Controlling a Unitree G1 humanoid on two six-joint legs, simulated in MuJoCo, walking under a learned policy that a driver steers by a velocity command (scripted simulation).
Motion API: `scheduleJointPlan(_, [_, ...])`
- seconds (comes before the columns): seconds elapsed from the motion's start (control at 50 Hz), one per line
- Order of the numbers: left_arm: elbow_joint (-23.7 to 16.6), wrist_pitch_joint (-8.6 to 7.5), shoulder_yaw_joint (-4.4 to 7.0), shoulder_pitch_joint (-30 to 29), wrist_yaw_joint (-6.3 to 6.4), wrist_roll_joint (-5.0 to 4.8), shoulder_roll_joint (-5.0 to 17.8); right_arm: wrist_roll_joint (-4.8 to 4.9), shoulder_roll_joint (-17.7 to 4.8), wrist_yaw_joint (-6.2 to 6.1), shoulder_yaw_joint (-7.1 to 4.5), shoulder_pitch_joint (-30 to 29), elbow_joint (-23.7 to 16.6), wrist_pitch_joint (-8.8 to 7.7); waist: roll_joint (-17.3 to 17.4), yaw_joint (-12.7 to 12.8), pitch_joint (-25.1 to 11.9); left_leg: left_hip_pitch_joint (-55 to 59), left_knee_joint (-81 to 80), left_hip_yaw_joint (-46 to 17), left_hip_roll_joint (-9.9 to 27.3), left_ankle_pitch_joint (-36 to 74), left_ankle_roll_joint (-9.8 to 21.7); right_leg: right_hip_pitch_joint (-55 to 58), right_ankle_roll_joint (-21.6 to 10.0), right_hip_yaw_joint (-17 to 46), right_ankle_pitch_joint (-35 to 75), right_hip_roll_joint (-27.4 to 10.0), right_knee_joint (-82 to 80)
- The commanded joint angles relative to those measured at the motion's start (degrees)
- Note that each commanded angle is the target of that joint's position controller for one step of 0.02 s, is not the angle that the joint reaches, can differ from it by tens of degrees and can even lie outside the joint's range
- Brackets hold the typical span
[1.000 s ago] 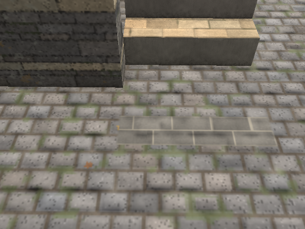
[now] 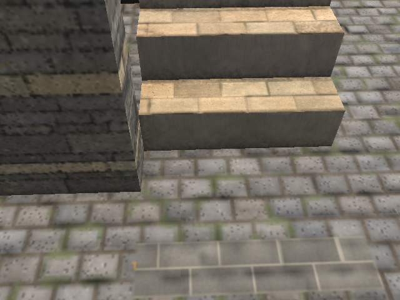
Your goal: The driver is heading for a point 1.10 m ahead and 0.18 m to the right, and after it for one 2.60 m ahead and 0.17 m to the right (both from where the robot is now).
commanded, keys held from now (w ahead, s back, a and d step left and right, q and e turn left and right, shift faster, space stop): w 0.40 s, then no key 0.60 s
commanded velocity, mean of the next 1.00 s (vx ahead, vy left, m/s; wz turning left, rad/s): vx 0.31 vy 0.00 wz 0.00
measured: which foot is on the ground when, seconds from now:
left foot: down 0.00-0.32, up 0.34-0.72, down 0.74-1.00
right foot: up 0.00-0.28, down 0.30-0.76, up 0.78-0.98, down 1.00-1.00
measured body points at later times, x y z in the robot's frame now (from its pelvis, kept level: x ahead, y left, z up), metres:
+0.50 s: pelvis +0.27 -0.08 +0.00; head +0.30 -0.10 +0.45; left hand +0.34 +0.18 -0.12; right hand +0.37 -0.35 -0.13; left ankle +0.28 +0.08 -0.66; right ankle +0.30 -0.16 -0.74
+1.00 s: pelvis +0.38 -0.07 -0.01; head +0.40 -0.07 +0.44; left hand +0.47 +0.19 -0.16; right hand +0.51 -0.32 -0.14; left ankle +0.47 +0.04 -0.74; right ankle +0.37 -0.21 -0.74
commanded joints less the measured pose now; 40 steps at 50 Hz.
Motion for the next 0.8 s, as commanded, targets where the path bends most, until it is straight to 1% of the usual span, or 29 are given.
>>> scheduleJointPlan(0.02, [-2.4, 0.20, 0.78, 1.9, 0.40, 0.72, 2.7, 0.08, -7.6, -1.13, -1.20, -2.3, -3.2, -1.04, 4.2, 2.7, 3.1, -6.1, -11.8, -11.9, 16.0, 4.1, 9.8, -1.1, 1.6, 0.1, 9.3, -2.4, -8.1])
scheduleJointPlan(0.06, [-3.8, -0.23, 0.60, -3.0, 0.10, 0.53, 2.1, 0.52, -8.2, -1.74, -1.29, 0.1, -2.7, -0.58, 4.1, 0.9, 3.0, -3.3, -11.3, -10.5, 15.4, 5.2, 8.3, -1.2, 1.7, -0.8, 14.8, -1.5, -17.4])
scheduleJointPlan(0.1, [-4.9, -0.48, 0.38, -7.4, -0.32, 0.17, 1.7, 1.00, -9.1, -2.00, -1.45, 2.4, -2.1, -0.26, 4.3, -0.7, 3.1, -1.0, -10.8, -9.2, 15.1, 5.0, 7.2, 0.7, 2.0, -2.1, 17.7, 0.2, -24.8])
scheduleJointPlan(0.16, [-6.5, -0.64, 0.13, -12.4, -1.28, -0.44, 1.9, 1.47, -9.7, -2.04, -1.64, 5.5, -0.9, 0.36, 4.9, -2.7, 4.1, 4.1, -8.9, -9.5, 16.8, 3.4, 6.9, 1.0, 2.1, -2.7, 16.2, 1.4, -30.6])
scheduleJointPlan(0.2, [-7.7, -1.01, 0.16, -14.4, -2.07, -0.59, 2.5, 1.52, -9.7, -2.14, -1.80, 6.6, -0.2, 0.95, 5.2, -2.8, 4.7, 8.3, -6.6, -10.4, 18.8, 3.5, 6.4, 0.6, 1.0, -2.5, 12.4, 1.9, -33.4])
scheduleJointPlan(0.24, [-8.1, -1.53, 0.56, -13.1, -2.65, -0.60, 3.8, 1.55, -10.4, -2.28, -2.15, 6.1, -0.2, 1.56, 6.0, -1.3, 3.8, 10.9, -3.4, -11.2, 20.1, 6.6, 5.5, 3.9, -0.7, -3.0, 7.8, 2.9, -35.8])
scheduleJointPlan(0.26, [-7.4, -1.77, 1.12, -9.9, -2.73, -0.55, 4.8, 1.51, -10.8, -2.30, -2.24, 4.9, -0.4, 1.88, 6.6, 0.9, 2.1, 10.9, 0.2, -10.6, 19.7, 13.4, 4.8, 9.0, -1.6, -4.2, 6.2, 4.3, -37.0])
scheduleJointPlan(0.28, [-5.2, -1.91, 2.36, -2.5, -2.56, -0.45, 6.9, 1.24, -10.1, -2.28, -1.93, 3.9, -0.7, 2.19, 6.1, 4.7, -2.1, 9.8, 9.0, -8.3, 16.9, 22.8, 3.4, 18.8, -3.1, -5.7, 5.8, 6.2, -38.2])
scheduleJointPlan(0.3, [-2.3, -2.02, 3.92, 9.3, -2.11, -0.07, 11.1, 0.41, -7.9, -2.25, -0.96, 3.3, -2.0, 2.15, 3.1, 9.1, -10.5, 1.4, 24.7, -5.0, 13.5, 20.6, 1.4, 35.8, -6.4, 0.2, 7.3, 0.9, -36.6])
scheduleJointPlan(0.32, [-1.7, -1.91, 5.34, 14.7, -1.79, 0.98, 17.9, -0.18, -1.8, -1.84, 1.22, 9.6, -3.5, 0.70, -12.2, 7.6, -19.3, -23.5, 47.8, -0.8, 4.1, -3.8, -3.1, 59.8, -15.4, 26.2, 0.9, -13.7, -39.6])
scheduleJointPlan(0.34, [-1.6, -1.87, 4.05, 15.4, -1.70, 1.11, 13.1, 0.70, -4.7, -1.56, 0.72, 9.2, -2.5, -1.00, -12.8, 8.4, -22.1, -31.6, 57.3, -8.8, 3.5, -24.3, -2.6, 61.4, -17.4, 40.1, -3.5, -16.5, -47.9])
scheduleJointPlan(0.36, [-2.3, -1.91, 2.90, 10.7, -1.57, 0.84, 9.9, 2.39, -10.1, -1.23, -0.71, 3.1, -4.1, -1.84, -8.1, 7.6, -13.5, -36.1, 60.0, -9.8, 7.3, -19.9, -1.4, 54.1, -13.8, 31.5, -2.8, -14.6, -48.5])
scheduleJointPlan(0.38, [-3.4, -1.70, 2.25, 5.7, -1.56, 0.71, 8.2, 2.43, -10.0, -1.39, -0.73, -0.4, -5.0, -1.86, -3.9, 5.9, -9.0, -34.5, 58.3, -8.2, 10.5, -14.4, -1.3, 45.9, -11.9, 22.9, 3.3, -12.4, -49.3])
scheduleJointPlan(0.4, [-3.9, -1.54, 1.61, 2.3, -1.88, 0.84, 6.6, 1.58, -9.1, -1.69, -0.88, -2.1, -5.1, -1.44, -0.8, 4.4, -5.4, -32.0, 54.9, -7.4, 12.3, -11.0, -1.8, 38.4, -11.1, 17.0, 8.8, -9.9, -51.3])
scheduleJointPlan(0.42, [-4.2, -1.53, 1.12, -0.2, -2.36, 1.18, 5.0, 1.26, -8.5, -2.21, -1.29, -1.5, -5.1, -0.47, -1.9, 2.4, -2.9, -28.0, 51.9, -7.4, 13.4, -9.5, -2.5, 32.9, -9.9, 11.6, 15.9, -7.3, -52.5])
scheduleJointPlan(0.44, [-3.7, -1.58, 0.97, -1.0, -2.73, 1.40, 4.6, 1.10, -7.1, -2.48, -1.15, 0.0, -4.7, 0.49, -2.4, 1.0, -2.2, -24.5, 50.5, -6.8, 13.3, -9.0, -3.3, 29.4, -9.7, 8.2, 23.3, -5.8, -53.3])
scheduleJointPlan(0.46, [-3.0, -1.80, 1.04, -0.6, -2.88, 1.48, 4.9, 0.92, -5.8, -2.77, -1.04, 1.7, -4.4, 1.26, -2.0, -0.1, -2.1, -22.3, 49.2, -6.0, 12.6, -8.8, -4.0, 27.7, -10.1, 5.2, 31.8, -4.9, -53.1])
scheduleJointPlan(0.48, [-2.3, -1.88, 1.20, -0.3, -2.80, 1.62, 5.7, 0.75, -5.5, -3.02, -1.10, 2.4, -4.5, 1.75, -1.8, -0.9, -1.9, -21.7, 47.3, -5.5, 12.0, -7.5, -4.7, 26.8, -10.3, 2.5, 38.3, -4.2, -52.9])
scheduleJointPlan(0.5, [-1.8, -1.81, 1.40, -0.2, -2.52, 1.70, 6.6, 0.52, -5.5, -3.22, -1.15, 1.4, -5.1, 2.04, -1.8, -1.1, -1.7, -21.9, 44.2, -5.1, 11.6, -5.7, -5.3, 26.4, -10.4, 0.7, 42.2, -3.7, -52.9])
scheduleJointPlan(0.52, [-1.4, -1.80, 1.56, -0.6, -2.33, 2.14, 7.7, -0.27, -5.2, -3.23, -0.90, -0.1, -6.1, 2.56, -2.4, -1.5, -1.5, -20.9, 39.6, -4.9, 11.3, -3.4, -6.1, 25.4, -10.3, -1.6, 44.4, -2.9, -52.7])
scheduleJointPlan(0.56, [-0.8, -1.21, 1.49, -0.7, -1.73, 1.90, 8.0, -0.34, -4.4, -3.23, -0.33, -4.8, -7.6, 2.97, -1.9, 0.0, -1.6, -17.8, 29.0, -3.7, 10.2, 2.0, -6.6, 24.8, -9.1, -4.5, 43.4, -0.9, -52.2])
scheduleJointPlan(0.6, [0.6, -0.63, 1.62, 1.4, -1.33, 1.48, 9.1, -0.01, -4.3, -3.06, 0.05, -8.6, -8.7, 3.22, -1.8, 1.9, -2.5, -16.5, 22.4, -3.7, 9.1, 5.8, -6.7, 27.8, -9.0, -4.0, 40.8, -1.6, -51.4])
scheduleJointPlan(0.66, [2.0, 0.36, 1.71, 1.5, -1.06, 1.01, 9.4, 0.09, -6.2, -2.91, -0.11, -10.8, -9.8, 3.40, -1.9, 2.6, -3.1, -15.2, 17.6, -5.1, 8.9, 5.4, -5.8, 31.5, -9.4, -1.6, 37.7, -4.0, -48.7])
scheduleJointPlan(0.7, [2.4, 1.03, 1.64, 0.0, -0.81, 0.47, 9.0, -0.36, -7.7, -2.77, -0.51, -10.3, -10.1, 3.04, -2.0, 1.4, -3.7, -12.5, 13.3, -4.9, 8.2, 4.7, -4.1, 32.9, -8.1, -0.4, 35.1, -4.1, -44.4])
scheduleJointPlan(0.72, [2.5, 1.32, 1.35, -0.3, -0.66, 0.19, 8.2, -0.68, -8.7, -2.80, -0.97, -8.0, -9.3, 2.75, -1.3, 0.1, -4.9, -8.1, 8.6, -4.1, 7.4, 8.8, -2.9, 33.1, -6.3, -0.6, 32.0, -2.1, -40.8])
scheduleJointPlan(0.74, [2.7, 1.11, 0.98, 2.0, -0.60, 0.89, 7.3, -1.15, -11.7, -3.21, -1.84, -5.8, -8.7, 2.55, 1.5, 0.3, -7.1, -1.1, 7.6, -6.5, 9.8, 25.7, -1.4, 31.5, -3.7, -1.7, 27.3, 1.7, -36.1])
scheduleJointPlan(0.76, [3.2, 0.48, 0.22, 6.1, -0.74, 2.38, 5.1, -2.01, -13.9, -3.65, -1.99, -4.8, -9.2, 2.91, 7.3, 2.6, -10.9, 9.4, 11.9, -12.9, 16.5, 47.4, 3.1, 24.2, -1.0, -3.5, 10.1, 6.3, -29.2])
scheduleJointPlan(0.78, [4.3, 1.20, -0.74, 10.2, -0.77, 2.40, 1.9, -3.22, -10.3, -3.36, -0.97, -2.6, -8.3, 3.22, 14.9, 2.7, -15.0, 14.4, 11.4, -21.5, 25.1, 51.5, 11.6, 18.3, 2.3, -3.4, -11.7, 9.0, -19.6])
scheduleJointPlan(0.8, [3.8, 2.25, -0.33, 6.5, -0.89, 1.65, 4.5, -2.53, -6.8, -2.82, 0.02, -2.5, -7.9, 3.41, 14.0, 1.0, -14.8, 11.8, 7.7, -25.7, 26.7, 43.0, 13.9, 16.1, 3.9, -1.1, -27.9, 8.7, -13.1])
Velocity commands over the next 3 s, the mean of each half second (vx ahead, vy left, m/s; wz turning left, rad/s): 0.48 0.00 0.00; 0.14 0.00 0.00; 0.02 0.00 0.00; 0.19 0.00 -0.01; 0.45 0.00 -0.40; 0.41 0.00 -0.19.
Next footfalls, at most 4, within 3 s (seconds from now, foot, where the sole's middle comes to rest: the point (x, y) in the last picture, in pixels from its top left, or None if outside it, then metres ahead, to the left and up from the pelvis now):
0.30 right None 0.34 -0.17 -0.78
0.74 left None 0.51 0.04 -0.78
1.00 right None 0.41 -0.21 -0.78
2.42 right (252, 214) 0.85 -0.20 -0.78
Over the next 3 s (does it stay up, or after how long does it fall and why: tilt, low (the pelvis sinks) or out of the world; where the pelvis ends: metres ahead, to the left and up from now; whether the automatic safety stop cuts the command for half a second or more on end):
stays up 0.96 -0.15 0.00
